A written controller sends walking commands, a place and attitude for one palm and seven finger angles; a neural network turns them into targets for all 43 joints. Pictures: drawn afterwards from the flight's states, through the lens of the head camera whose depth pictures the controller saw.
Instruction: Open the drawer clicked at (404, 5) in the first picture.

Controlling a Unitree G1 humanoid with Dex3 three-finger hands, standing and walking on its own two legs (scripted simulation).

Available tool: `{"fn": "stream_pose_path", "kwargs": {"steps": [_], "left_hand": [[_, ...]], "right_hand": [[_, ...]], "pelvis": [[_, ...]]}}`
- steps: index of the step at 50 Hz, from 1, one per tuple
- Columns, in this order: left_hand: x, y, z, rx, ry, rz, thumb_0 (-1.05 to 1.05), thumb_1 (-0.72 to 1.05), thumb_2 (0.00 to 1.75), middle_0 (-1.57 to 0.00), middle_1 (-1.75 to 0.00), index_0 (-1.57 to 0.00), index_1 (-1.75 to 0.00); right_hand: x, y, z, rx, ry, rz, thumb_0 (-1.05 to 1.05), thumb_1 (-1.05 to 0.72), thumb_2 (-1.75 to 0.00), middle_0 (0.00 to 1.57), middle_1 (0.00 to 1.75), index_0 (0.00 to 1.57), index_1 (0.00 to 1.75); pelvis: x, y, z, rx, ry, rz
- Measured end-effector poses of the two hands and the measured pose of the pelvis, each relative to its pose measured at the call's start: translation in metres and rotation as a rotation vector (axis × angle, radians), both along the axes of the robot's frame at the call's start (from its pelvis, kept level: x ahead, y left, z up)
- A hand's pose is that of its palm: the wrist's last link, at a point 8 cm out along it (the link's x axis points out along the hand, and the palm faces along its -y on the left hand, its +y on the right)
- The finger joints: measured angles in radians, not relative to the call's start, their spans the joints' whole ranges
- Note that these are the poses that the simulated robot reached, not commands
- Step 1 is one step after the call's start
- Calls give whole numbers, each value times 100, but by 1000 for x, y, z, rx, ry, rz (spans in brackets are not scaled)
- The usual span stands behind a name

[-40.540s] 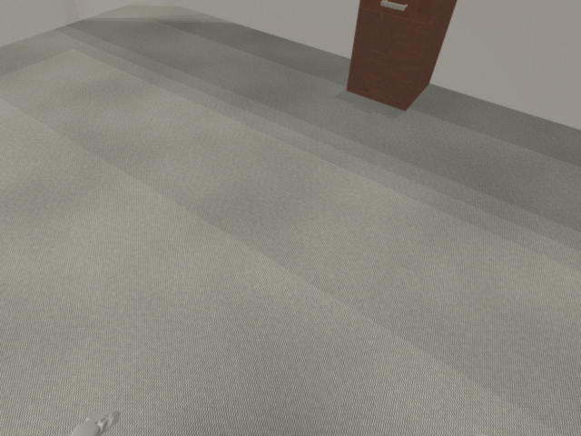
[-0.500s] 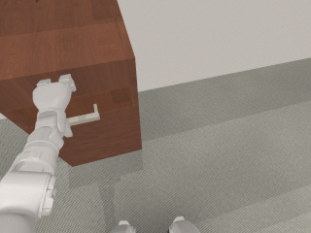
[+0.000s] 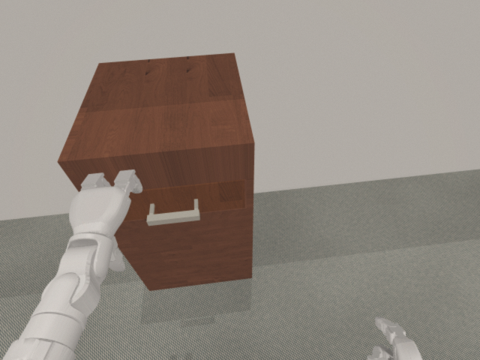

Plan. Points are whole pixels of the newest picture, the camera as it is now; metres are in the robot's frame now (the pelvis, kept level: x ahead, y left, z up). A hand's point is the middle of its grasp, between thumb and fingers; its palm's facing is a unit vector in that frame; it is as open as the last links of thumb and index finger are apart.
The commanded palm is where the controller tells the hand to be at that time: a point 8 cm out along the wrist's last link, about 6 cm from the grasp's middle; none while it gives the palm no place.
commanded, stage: draw the hand back to the body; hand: left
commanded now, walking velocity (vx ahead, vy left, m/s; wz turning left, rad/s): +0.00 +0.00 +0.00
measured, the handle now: (174, 211) +0.50 +0.23 -0.16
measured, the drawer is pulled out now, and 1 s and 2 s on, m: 0.00 0.00 0.00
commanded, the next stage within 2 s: step back with the hand held close in 1.02 s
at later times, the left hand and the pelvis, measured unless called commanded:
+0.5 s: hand (79, 247) +0.23 +0.22 +0.15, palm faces +0.38 -0.86 -0.33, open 11.4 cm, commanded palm +0.17 +0.26 +0.17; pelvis +0.00 -0.02 +0.02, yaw +1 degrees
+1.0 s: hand (48, 290) +0.16 +0.22 +0.17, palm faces +0.43 -0.82 -0.37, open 7.6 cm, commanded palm +0.11 +0.26 +0.20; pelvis -0.01 -0.03 +0.02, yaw +2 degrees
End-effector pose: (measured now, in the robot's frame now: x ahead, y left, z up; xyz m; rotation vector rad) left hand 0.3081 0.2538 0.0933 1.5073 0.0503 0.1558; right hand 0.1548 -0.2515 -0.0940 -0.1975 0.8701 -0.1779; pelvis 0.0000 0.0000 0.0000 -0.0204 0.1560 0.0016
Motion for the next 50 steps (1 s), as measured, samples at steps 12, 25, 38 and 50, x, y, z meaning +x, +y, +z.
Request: {"fn": "stream_pose_path", "kwargs": {"steps": [12,25,38,50], "left_hand": [[-49,2,42,-1120,-252,99,-1,-36,36,-30,-111,-30,-111],[-122,8,73,-1105,-354,85,-1,5,54,-27,-85,-27,-85],[-177,-2,106,-995,-410,28,0,49,73,-24,-56,-24,-56],[-186,0,97,-1027,-425,64,1,83,87,-21,-34,-21,-34]], "right_hand": [[43,43,45,54,-220,151,1,-91,-90,20,30,20,30],[21,18,36,22,-162,153,1,-90,-90,20,30,20,30],[22,8,42,22,-228,120,1,-91,-90,20,30,20,30],[27,20,46,23,-258,160,1,-90,-90,20,30,20,30]], "pelvis": [[5,-11,17,8,-160,17],[4,-21,23,11,-177,24],[-2,-29,24,10,-193,23],[-10,-29,24,10,-204,33]]}}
